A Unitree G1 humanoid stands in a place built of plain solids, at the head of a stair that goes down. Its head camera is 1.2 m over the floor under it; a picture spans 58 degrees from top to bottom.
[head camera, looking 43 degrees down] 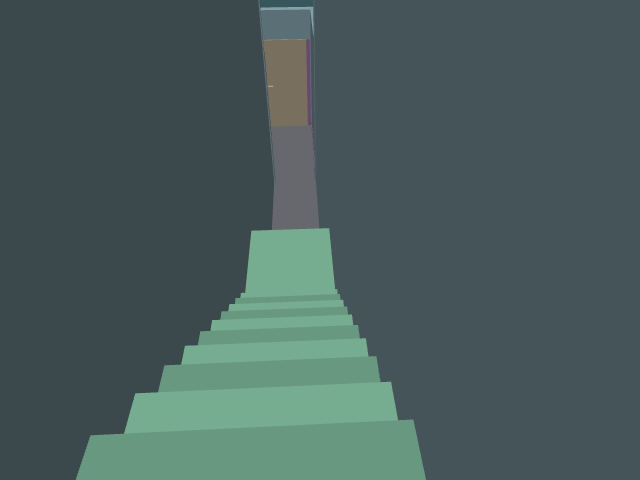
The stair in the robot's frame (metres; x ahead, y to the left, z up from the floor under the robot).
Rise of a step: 0.21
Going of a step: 0.23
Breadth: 0.99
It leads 3 degrees to the left of straight ahead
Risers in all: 10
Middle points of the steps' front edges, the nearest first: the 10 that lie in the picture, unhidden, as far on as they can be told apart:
0.52 0.18 0.00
0.76 0.19 -0.21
0.99 0.21 -0.42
1.22 0.22 -0.63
1.46 0.23 -0.84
1.69 0.24 -1.05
1.92 0.25 -1.26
2.15 0.26 -1.47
2.39 0.27 -1.68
2.62 0.29 -1.89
